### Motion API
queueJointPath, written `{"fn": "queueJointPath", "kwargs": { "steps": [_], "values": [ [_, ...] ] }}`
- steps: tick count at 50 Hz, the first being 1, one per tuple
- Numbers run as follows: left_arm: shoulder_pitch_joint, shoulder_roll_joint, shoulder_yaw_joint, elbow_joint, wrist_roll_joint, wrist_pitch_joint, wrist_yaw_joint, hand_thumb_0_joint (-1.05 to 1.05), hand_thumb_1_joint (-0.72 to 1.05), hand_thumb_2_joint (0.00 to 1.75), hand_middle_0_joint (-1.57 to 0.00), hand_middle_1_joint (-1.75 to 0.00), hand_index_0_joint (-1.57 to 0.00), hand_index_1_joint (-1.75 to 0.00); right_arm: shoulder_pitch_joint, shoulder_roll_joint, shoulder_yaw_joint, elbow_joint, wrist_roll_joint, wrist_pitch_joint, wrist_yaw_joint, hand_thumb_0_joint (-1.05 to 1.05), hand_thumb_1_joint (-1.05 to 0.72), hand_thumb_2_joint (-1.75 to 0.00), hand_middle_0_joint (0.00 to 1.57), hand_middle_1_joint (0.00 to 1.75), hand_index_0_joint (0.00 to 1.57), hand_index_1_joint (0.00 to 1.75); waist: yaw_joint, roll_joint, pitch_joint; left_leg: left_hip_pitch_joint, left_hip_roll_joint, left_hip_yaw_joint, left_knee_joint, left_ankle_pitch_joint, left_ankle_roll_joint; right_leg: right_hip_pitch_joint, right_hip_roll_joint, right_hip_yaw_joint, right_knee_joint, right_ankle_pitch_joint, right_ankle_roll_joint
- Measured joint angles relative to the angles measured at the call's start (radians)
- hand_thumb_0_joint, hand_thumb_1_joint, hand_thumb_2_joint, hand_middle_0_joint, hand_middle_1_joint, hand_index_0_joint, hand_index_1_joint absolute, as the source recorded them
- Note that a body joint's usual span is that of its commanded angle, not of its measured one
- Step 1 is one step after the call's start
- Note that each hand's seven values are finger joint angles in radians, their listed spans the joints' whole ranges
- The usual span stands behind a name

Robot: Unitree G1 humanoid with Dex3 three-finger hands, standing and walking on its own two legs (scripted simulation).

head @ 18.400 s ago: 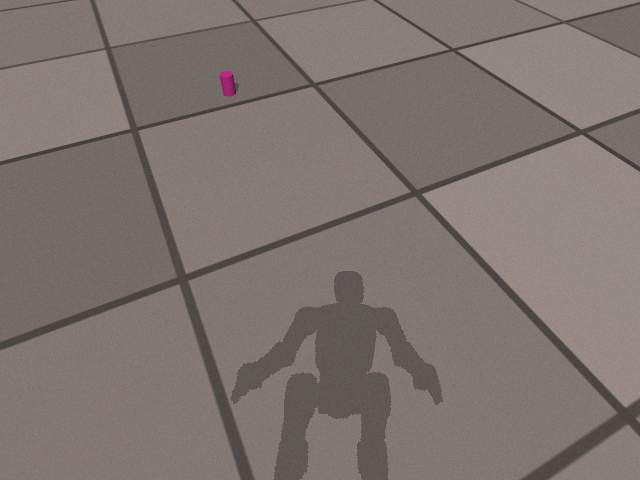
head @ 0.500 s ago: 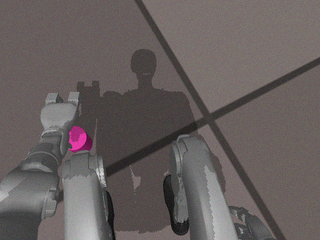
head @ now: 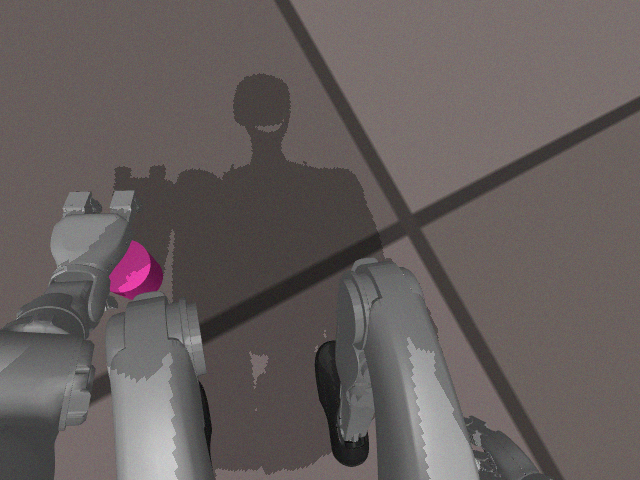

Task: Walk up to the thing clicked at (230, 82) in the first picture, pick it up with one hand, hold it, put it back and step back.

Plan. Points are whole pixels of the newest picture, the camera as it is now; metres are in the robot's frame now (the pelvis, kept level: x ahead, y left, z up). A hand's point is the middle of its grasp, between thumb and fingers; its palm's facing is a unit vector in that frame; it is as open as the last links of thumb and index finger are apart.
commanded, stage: rest palm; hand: left
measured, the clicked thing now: (131, 271) +0.39 +0.20 -0.26
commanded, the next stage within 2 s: none
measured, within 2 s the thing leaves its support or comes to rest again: neither
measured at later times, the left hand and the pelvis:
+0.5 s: hand (101, 252) +0.41 +0.23 -0.20, palm faces -0.47 -0.07 -0.88, open 14.5 cm; pelvis +0.00 +0.00 -0.01, yaw -2 degrees
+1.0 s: hand (93, 250) +0.42 +0.24 -0.22, palm faces -0.45 -0.07 -0.89, open 14.8 cm; pelvis +0.00 +0.01 -0.01, yaw -3 degrees
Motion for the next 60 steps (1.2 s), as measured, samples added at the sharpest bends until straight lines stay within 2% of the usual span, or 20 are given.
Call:
{"fn": "queueJointPath", "kwargs": {
  "steps": [3, 5, 7, 9, 13, 16, 19, 22, 28, 35, 41, 45, 48, 51, 55, 57, 60],
  "values": [
    [0.008, 0.006, 0.009, 0.009, 0.02, 0.033, 0.078, 0.0, -0.57, 0.99, -0.08, -0.99, -0.06, -1.01, -0.018, 0.002, -0.003, 0.007, -0.031, -0.009, 0.032, 0.0, -0.92, -0.9, 0.2, 0.3, 0.2, 0.3, -0.001, 0.005, 0.001, -0.008, 0.001, 0.002, 0.012, -0.011, 0.004, -0.006, 0.002, 0.003, 0.008, -0.01, 0.006],
    [0.001, 0.007, 0.018, 0.026, 0.009, 0.066, 0.112, 0.0, -0.57, 0.99, -0.08, -0.98, -0.06, -1.0, -0.03, 0.004, -0.001, 0.005, -0.041, -0.016, 0.054, 0.0, -0.92, -0.9, 0.2, 0.3, 0.2, 0.3, 0.0, 0.012, 0.002, -0.014, 0.002, 0.002, 0.011, -0.014, 0.007, -0.01, 0.003, 0.003, 0.006, -0.012, 0.009],
    [-0.017, 0.009, 0.025, 0.051, -0.018, 0.101, 0.125, 0.0, -0.58, 0.99, -0.08, -0.97, -0.06, -1.0, -0.04, 0.006, 0.003, 0.002, -0.047, -0.024, 0.074, 0.0, -0.92, -0.9, 0.2, 0.3, 0.2, 0.3, 0.0, 0.017, 0.006, -0.017, 0.003, 0.004, 0.008, -0.014, 0.009, -0.013, 0.004, 0.005, 0.002, -0.012, 0.011],
    [-0.039, 0.01, 0.027, 0.076, -0.057, 0.129, 0.113, 0.0, -0.58, 0.99, -0.07, -0.97, -0.05, -0.99, -0.047, 0.007, 0.008, 0.0, -0.047, -0.032, 0.089, 0.0, -0.92, -0.9, 0.2, 0.3, 0.2, 0.3, 0.001, 0.022, 0.008, -0.019, 0.005, 0.006, 0.004, -0.016, 0.011, -0.016, 0.005, 0.006, -0.002, -0.012, 0.013],
    [-0.081, 0.008, 0.011, 0.1, -0.14, 0.147, 0.034, 0.0, -0.57, 0.98, -0.07, -0.97, -0.06, -0.98, -0.045, 0.006, 0.022, 0.002, -0.034, -0.06, 0.11, 0.0, -0.91, -0.9, 0.2, 0.3, 0.2, 0.3, -0.001, 0.03, 0.018, -0.018, 0.007, 0.005, 0.004, -0.02, 0.012, -0.017, 0.008, 0.005, -0.003, -0.013, 0.014],
    [-0.095, 0.008, -0.002, 0.085, -0.164, 0.129, -0.023, 0.0, -0.56, 0.97, -0.07, -0.97, -0.06, -0.99, -0.032, 0.006, 0.033, 0.005, -0.021, -0.076, 0.117, 0.0, -0.91, -0.9, 0.2, 0.3, 0.2, 0.3, -0.003, 0.034, 0.026, -0.016, 0.009, -0.002, 0.01, -0.024, 0.011, -0.014, 0.01, 0.0, -0.001, -0.014, 0.014],
    [-0.087, 0.014, 0.006, 0.068, -0.156, 0.093, -0.052, -0.01, -0.57, 0.96, -0.07, -0.98, -0.06, -0.99, -0.012, 0.004, 0.044, 0.003, -0.01, -0.078, 0.122, 0.0, -0.92, -0.9, 0.2, 0.3, 0.2, 0.3, -0.007, 0.036, 0.029, -0.012, 0.01, -0.009, 0.018, -0.028, 0.01, -0.011, 0.013, -0.007, 0.002, -0.013, 0.013],
    [-0.067, 0.024, 0.015, 0.066, -0.125, 0.06, -0.05, 0.0, -0.56, 0.96, -0.07, -0.99, -0.06, -1.0, 0.009, -0.001, 0.055, -0.002, -0.006, -0.069, 0.125, 0.0, -0.92, -0.9, 0.2, 0.3, 0.2, 0.3, -0.009, 0.036, 0.025, -0.01, 0.013, -0.015, 0.027, -0.03, 0.009, -0.009, 0.017, -0.011, 0.006, -0.01, 0.012],
    [-0.025, 0.046, 0.032, 0.095, -0.061, 0.023, 0.008, 0.0, -0.57, 0.97, -0.07, -0.99, -0.05, -1.01, 0.029, -0.007, 0.065, -0.012, -0.013, -0.055, 0.123, 0.0, -0.91, -0.9, 0.2, 0.3, 0.2, 0.3, -0.017, 0.024, 0.023, -0.012, 0.014, -0.023, 0.04, -0.02, 0.009, -0.011, 0.022, -0.017, 0.014, 0.005, 0.012],
    [-0.014, 0.063, 0.036, 0.114, -0.018, 0.035, 0.087, 0.0, -0.58, 0.99, -0.07, -0.97, -0.05, -1.0, 0.016, -0.007, 0.047, 0.008, -0.034, -0.07, 0.117, 0.0, -0.91, -0.9, 0.2, 0.3, 0.2, 0.3, -0.031, 0.001, 0.028, -0.023, 0.007, -0.029, 0.044, -0.004, 0.006, -0.016, 0.019, -0.022, 0.015, 0.017, 0.011],
    [-0.038, 0.064, 0.055, 0.127, -0.027, 0.084, 0.116, 0.0, -0.59, 1.01, -0.08, -0.94, -0.04, -0.98, 0.001, -0.019, 0.041, 0.019, -0.045, -0.079, 0.128, 0.0, -0.91, -0.9, 0.2, 0.3, 0.2, 0.3, -0.039, 0.001, 0.02, -0.032, 0.005, -0.032, 0.039, -0.01, 0.006, -0.02, 0.017, -0.025, 0.007, 0.01, 0.012],
    [-0.066, 0.071, 0.077, 0.144, -0.051, 0.113, 0.094, 0.0, -0.6, 1.01, -0.08, -0.93, -0.04, -0.97, -0.011, -0.029, 0.048, 0.009, -0.045, -0.087, 0.138, 0.0, -0.91, -0.9, 0.2, 0.3, 0.2, 0.3, -0.044, 0.01, 0.031, -0.031, 0.009, -0.033, 0.042, -0.02, 0.009, -0.019, 0.021, -0.026, 0.006, 0.004, 0.016],
    [-0.075, 0.078, 0.083, 0.143, -0.076, 0.119, 0.059, -0.01, -0.61, 1.01, -0.08, -0.92, -0.04, -0.97, -0.015, -0.032, 0.054, -0.001, -0.042, -0.097, 0.144, 0.0, -0.91, -0.9, 0.2, 0.3, 0.2, 0.3, -0.044, 0.018, 0.045, -0.031, 0.012, -0.033, 0.048, -0.025, 0.013, -0.02, 0.024, -0.025, 0.01, 0.003, 0.02],
    [-0.069, 0.081, 0.092, 0.131, -0.099, 0.107, 0.026, -0.01, -0.61, 1.0, -0.08, -0.92, -0.04, -0.97, -0.011, -0.031, 0.059, -0.008, -0.038, -0.102, 0.148, 0.0, -0.91, -0.9, 0.2, 0.3, 0.2, 0.3, -0.038, 0.025, 0.057, -0.031, 0.013, -0.033, 0.056, -0.028, 0.014, -0.021, 0.026, -0.024, 0.016, 0.001, 0.022],
    [-0.041, 0.078, 0.071, 0.1, -0.117, 0.076, -0.008, -0.01, -0.6, 1.0, -0.08, -0.93, -0.04, -0.98, 0.002, -0.022, 0.067, -0.01, -0.032, -0.098, 0.149, 0.0, -0.92, -0.9, 0.19, 0.3, 0.2, 0.3, -0.024, 0.026, 0.063, -0.03, 0.012, -0.033, 0.064, -0.032, 0.013, -0.022, 0.027, -0.023, 0.025, -0.002, 0.022],
    [-0.024, 0.072, 0.057, 0.079, -0.12, 0.056, -0.013, -0.01, -0.59, 1.0, -0.09, -0.94, -0.05, -0.98, 0.009, -0.016, 0.071, -0.007, -0.027, -0.094, 0.147, 0.0, -0.92, -0.9, 0.2, 0.3, 0.2, 0.3, -0.016, 0.024, 0.061, -0.029, 0.012, -0.034, 0.066, -0.033, 0.012, -0.022, 0.026, -0.024, 0.028, -0.003, 0.021],
    [-0.005, 0.064, 0.043, 0.058, -0.102, 0.029, -0.006, -0.01, -0.58, 0.99, -0.09, -0.95, -0.05, -0.99, 0.014, -0.007, 0.076, -0.006, -0.025, -0.091, 0.146, 0.0, -0.92, -0.9, 0.2, 0.3, 0.2, 0.3, -0.01, 0.018, 0.057, -0.025, 0.011, -0.035, 0.068, -0.034, 0.008, -0.018, 0.026, -0.025, 0.031, -0.004, 0.018]
  ]
}}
